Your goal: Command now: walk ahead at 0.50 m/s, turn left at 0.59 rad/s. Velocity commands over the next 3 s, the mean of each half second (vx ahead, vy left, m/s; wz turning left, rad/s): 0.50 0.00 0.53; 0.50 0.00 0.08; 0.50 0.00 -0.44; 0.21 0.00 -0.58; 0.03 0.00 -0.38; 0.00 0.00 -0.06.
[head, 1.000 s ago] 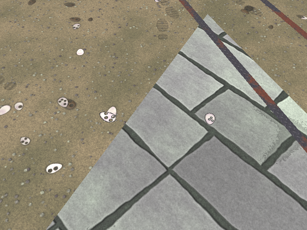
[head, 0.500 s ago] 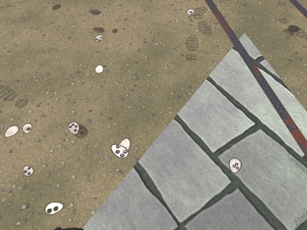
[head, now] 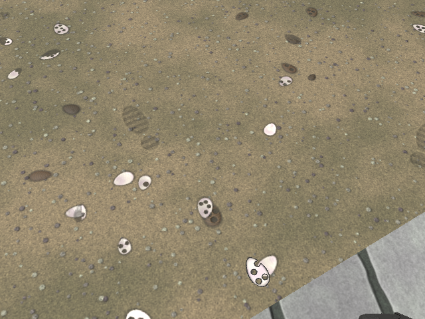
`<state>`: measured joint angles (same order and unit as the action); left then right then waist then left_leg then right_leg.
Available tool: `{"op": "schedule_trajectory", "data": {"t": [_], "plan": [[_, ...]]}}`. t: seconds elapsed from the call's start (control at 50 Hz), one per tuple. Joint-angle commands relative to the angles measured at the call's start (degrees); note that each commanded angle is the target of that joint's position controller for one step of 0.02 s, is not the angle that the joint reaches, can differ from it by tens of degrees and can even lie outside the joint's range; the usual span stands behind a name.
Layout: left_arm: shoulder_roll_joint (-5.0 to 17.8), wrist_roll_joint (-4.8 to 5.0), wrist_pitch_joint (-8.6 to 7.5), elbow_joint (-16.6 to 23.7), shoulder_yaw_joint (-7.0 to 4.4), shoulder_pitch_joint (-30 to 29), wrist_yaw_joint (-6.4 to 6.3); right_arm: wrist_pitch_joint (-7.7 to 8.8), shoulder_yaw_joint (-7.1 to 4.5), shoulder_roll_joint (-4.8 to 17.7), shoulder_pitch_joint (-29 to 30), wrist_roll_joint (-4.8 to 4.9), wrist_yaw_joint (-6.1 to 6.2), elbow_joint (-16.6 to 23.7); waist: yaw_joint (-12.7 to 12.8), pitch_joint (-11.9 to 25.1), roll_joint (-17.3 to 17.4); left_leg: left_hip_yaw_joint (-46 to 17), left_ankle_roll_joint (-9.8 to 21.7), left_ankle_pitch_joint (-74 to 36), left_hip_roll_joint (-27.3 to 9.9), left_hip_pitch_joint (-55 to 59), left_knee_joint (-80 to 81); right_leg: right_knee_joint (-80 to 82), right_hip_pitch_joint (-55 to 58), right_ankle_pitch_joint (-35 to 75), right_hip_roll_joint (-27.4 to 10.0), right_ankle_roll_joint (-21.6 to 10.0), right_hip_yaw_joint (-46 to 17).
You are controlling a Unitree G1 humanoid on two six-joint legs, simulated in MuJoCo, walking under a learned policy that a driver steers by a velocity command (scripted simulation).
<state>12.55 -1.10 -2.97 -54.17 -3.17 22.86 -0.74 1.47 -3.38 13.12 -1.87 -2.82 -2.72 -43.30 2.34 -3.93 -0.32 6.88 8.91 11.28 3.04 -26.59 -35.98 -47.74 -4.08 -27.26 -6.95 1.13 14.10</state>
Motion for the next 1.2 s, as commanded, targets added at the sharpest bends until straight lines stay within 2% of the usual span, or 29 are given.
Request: {"op": "schedule_trajectory", "data": {"t": [0.02, 0.04, 0.06, 0.08, 0.1, 0.12, 0.24, 0.4, 0.46, 0.5, 0.52, 0.54, 0.56, 0.58, 0.6, 0.62, 0.64, 0.72, 0.8, 0.92, 0.98, 1.02, 1.04, 1.06, 1.08, 1.1, 1.12, 1.16, 1.2], "plan": [[8.5, -0.05, -1.53, 10.8, -1.61, -8.5, 1.04, -0.90, -4.71, 15.5, -20.3, 1.28, 2.11, -1.7, -9.4, 14.5, 3.2, -42.5, 13.4, 3.0, -21.8, 42.5, 20.2, -34.6, -41.7, 0.5, 3.9, -0.7, -14.5], [7.3, 0.54, -2.29, 11.1, -1.08, -9.0, 1.22, -0.73, -3.97, 12.8, -17.3, 1.87, 2.52, -2.0, -7.0, 8.2, 1.9, -34.8, 11.5, -3.7, -20.2, 34.6, 20.4, -30.0, -40.6, 6.6, 1.6, -1.2, -14.5], [7.1, 0.30, -2.41, 9.9, -1.07, -7.5, 1.06, -0.26, -3.29, 10.4, -14.5, 2.02, 2.58, -1.9, -4.1, 5.1, -0.8, -29.3, 8.9, -11.4, -16.9, 27.6, 21.0, -24.4, -36.3, 8.9, -0.1, -1.2, -14.8], [6.9, -0.85, -1.42, 9.4, -1.15, -6.3, 0.97, 0.16, -2.74, 8.7, -12.2, 2.69, 2.66, -1.6, -1.9, 4.0, -1.7, -24.8, 6.9, -15.8, -13.6, 23.0, 21.8, -21.7, -32.3, 9.7, -0.9, -0.8, -15.1], [6.3, -1.57, -0.32, 9.2, -0.95, -4.0, 1.03, 0.80, -2.47, 8.4, -11.9, 2.81, 2.63, -1.3, -0.7, 5.1, 1.2, -23.3, 7.5, -20.6, -13.2, 20.1, 22.0, -20.2, -28.8, 9.5, -1.0, -0.1, -15.2], [6.3, -1.87, 0.58, 9.4, -0.98, -4.1, 1.17, 1.52, -2.29, 8.1, -12.7, 3.00, 2.46, -1.5, -0.3, 5.3, 1.1, -22.6, 7.8, -23.7, -12.2, 19.6, 22.0, -19.2, -28.3, 9.0, -0.9, 0.5, -15.0], [6.0, -1.65, 1.91, 13.8, -0.74, -16.3, 1.85, 2.17, -2.61, 10.0, -20.9, 2.91, 2.45, -3.1, -3.9, 2.1, 2.4, -22.9, 5.2, -20.3, -9.4, 21.2, 24.4, -6.8, -36.9, 19.9, 0.5, 2.3, -14.0], [5.3, -0.94, 0.59, 18.7, 0.71, -29.0, 2.78, 2.23, -1.92, 9.3, -28.3, 2.22, 3.48, -4.7, -8.4, 0.5, 4.3, -24.2, 3.6, -28.5, -10.1, 30.0, 21.1, 10.3, -36.6, 27.1, 4.6, -0.1, -12.6], [6.5, -0.72, -0.15, 18.2, 0.44, -24.9, 2.56, 2.59, -1.83, 10.5, -26.0, 1.98, 3.99, -4.8, -5.4, 0.8, 5.2, -23.8, 1.2, -36.8, -11.3, 29.3, 18.6, 16.3, -25.6, 24.2, 6.6, -3.3, -12.4], [9.1, -0.49, -0.78, 14.5, -0.78, -13.2, 1.36, 2.91, -2.00, 11.9, -24.3, 1.76, 3.75, -5.0, -0.2, 6.4, 4.6, -21.6, -0.6, -50.3, -9.3, 29.4, 6.1, 19.4, -11.3, 20.5, 10.0, -5.6, -10.9], [10.6, -0.92, -1.43, 12.7, -1.39, -5.0, 0.55, 3.15, -1.78, 11.3, -23.7, 1.94, 3.42, -4.9, 3.8, 11.1, 3.1, -19.8, -1.5, -43.2, -6.9, 23.6, -5.3, 21.1, 0.9, 21.6, 6.1, -7.3, -14.2], [15.5, -2.34, -1.63, 12.4, -2.39, 2.4, -0.30, 3.40, -0.58, 6.5, -26.5, 3.01, 3.07, -2.9, 4.4, 19.7, -5.2, -16.4, -3.1, -21.0, -1.9, 11.8, -23.3, 21.2, 15.5, 14.3, -8.5, -11.3, -32.9], [17.3, -1.47, -0.79, 10.8, -3.27, 2.1, 0.41, 3.11, -0.76, 6.3, -32.8, 3.97, 3.13, -3.8, 0.7, 23.5, -17.6, -13.2, -4.6, 17.3, 6.6, -0.3, -37.5, 29.6, 20.3, 16.0, -17.8, -18.0, -57.6], [12.4, -0.20, -0.27, 12.2, -2.33, -3.8, 1.08, 2.58, -0.94, 9.0, -29.3, 1.78, 3.44, -4.6, -1.1, 13.9, -6.2, -15.6, -4.2, 14.0, 2.1, -5.4, -41.0, 31.4, 11.9, 9.7, -15.7, -17.5, -54.4], [8.5, 0.13, -0.42, 12.6, -1.38, -7.7, 1.31, 2.54, -0.74, 8.5, -23.8, 1.31, 2.96, -3.9, -1.2, 7.2, -0.6, -15.2, -4.4, 10.0, 0.0, -5.8, -38.9, 32.4, 4.3, 10.1, -13.1, -16.5, -45.2], [6.7, -0.36, -0.67, 12.0, -0.82, -9.0, 1.34, 2.46, -0.46, 7.4, -21.2, 1.35, 2.56, -3.2, -2.1, 3.8, 0.6, -14.4, -4.3, 8.2, -1.9, -5.2, -35.4, 34.1, -0.7, 14.1, -10.1, -14.6, -38.8], [6.3, -0.34, -1.13, 10.9, -0.54, -8.4, 1.18, 2.03, -0.42, 7.1, -19.7, 0.84, 2.12, -2.4, -2.8, 2.6, -1.5, -14.0, -4.5, 7.6, -3.2, -4.4, -32.4, 35.1, -3.3, 18.8, -7.7, -13.5, -34.1], [7.3, 0.55, -2.95, 7.7, -0.69, -4.3, 1.68, 0.81, 0.19, 5.4, -19.3, 0.19, 1.11, -2.6, -4.0, 3.2, -4.2, -10.9, -5.9, 5.2, -4.8, -4.4, -27.4, 37.8, -4.6, 29.3, -5.4, -13.8, -26.4], [7.2, 0.80, -2.84, 5.7, -0.56, -1.0, 1.75, 0.88, 1.17, 4.1, -8.4, 0.34, 0.48, 0.7, -2.0, 0.9, -3.7, -7.1, -7.8, -3.0, -7.7, -10.0, -16.4, 40.7, -2.7, 31.6, -3.1, -13.1, -21.1], [8.7, 0.73, -2.40, 2.9, -0.64, 4.6, 1.49, 1.42, 2.24, 3.2, 2.4, 1.01, 0.48, 3.7, 1.0, 0.4, -3.8, -4.0, -8.2, -9.1, -5.6, -4.9, -0.3, 37.5, 0.3, 39.0, -3.1, -11.7, -19.7], [10.1, 0.30, -1.87, 2.6, -0.93, 4.1, 0.96, 2.07, 1.85, 4.5, 2.3, 1.10, 1.03, 4.1, -0.2, 0.8, -4.2, -4.8, -7.1, -4.5, -4.3, -1.3, 3.6, 33.2, 3.1, 43.4, -5.0, -11.3, -22.5], [10.7, 0.46, -1.60, 2.6, -1.10, 2.4, 0.78, 2.97, 1.01, 6.0, -6.0, 0.77, 1.80, 1.5, -4.4, 4.2, -3.3, -4.4, -5.6, -2.7, -2.1, 10.5, 9.6, 24.1, 2.3, 49.3, -3.5, -9.8, -22.1], [9.6, 0.85, -1.66, 2.9, -0.77, 2.3, 0.90, 3.79, 0.05, 8.5, -14.2, -0.11, 2.56, -1.0, -7.5, 9.6, -0.7, -7.1, -3.9, -3.7, -4.9, 23.2, 11.4, 13.7, -2.8, 45.5, -0.4, -8.6, -20.0], [6.5, 1.08, -1.91, 5.6, 0.04, 1.5, 0.98, 4.18, -1.11, 13.5, -24.0, -1.40, 3.49, -1.6, -11.0, 18.2, 6.5, -22.4, -1.1, 2.1, -20.1, 36.7, 12.5, -2.9, -12.8, 25.6, 3.7, -7.5, -16.9], [2.6, 2.62, -1.36, 6.5, 0.58, 8.2, 0.71, 3.11, -2.35, 17.6, -23.0, -0.79, 3.45, -1.8, -7.1, 21.7, 17.5, -42.9, 4.7, 7.0, -30.7, 43.7, 19.3, -16.8, -29.1, -4.3, 11.0, -6.3, -13.5], [8.5, 0.86, -0.21, 4.8, -0.81, 4.7, 0.26, 2.53, -1.29, 11.7, -19.2, 0.55, 3.17, -0.9, -6.7, 14.5, 6.7, -40.3, 3.7, 12.7, -27.6, 36.8, 20.5, -21.0, -32.7, -1.2, 7.0, -6.8, -17.2], [7.7, 0.74, -0.11, 5.3, -1.02, 1.5, 0.88, 2.75, -0.15, 7.8, -14.7, 0.93, 2.97, -0.4, -5.1, 7.6, 4.4, -31.6, 2.1, 10.5, -24.5, 29.7, 22.3, -19.9, -32.7, 4.1, 5.1, -6.7, -18.0], [6.1, 0.03, 0.77, 5.3, -1.05, -0.3, 1.71, 3.51, 0.48, 5.1, -12.4, 1.13, 3.01, -0.9, -3.0, 3.3, 5.4, -20.1, -0.5, 0.3, -19.9, 21.9, 25.5, -17.1, -29.6, 8.6, 2.6, -5.6, -17.2], [4.7, -0.57, 2.07, 5.5, -1.01, 0.1, 2.57, 4.49, 0.43, 5.1, -13.2, 1.53, 3.21, -1.9, -1.6, 3.1, 6.3, -14.5, -1.0, -6.0, -18.6, 19.2, 26.8, -17.2, -28.0, 10.9, 2.3, -4.5, -16.5]]}}
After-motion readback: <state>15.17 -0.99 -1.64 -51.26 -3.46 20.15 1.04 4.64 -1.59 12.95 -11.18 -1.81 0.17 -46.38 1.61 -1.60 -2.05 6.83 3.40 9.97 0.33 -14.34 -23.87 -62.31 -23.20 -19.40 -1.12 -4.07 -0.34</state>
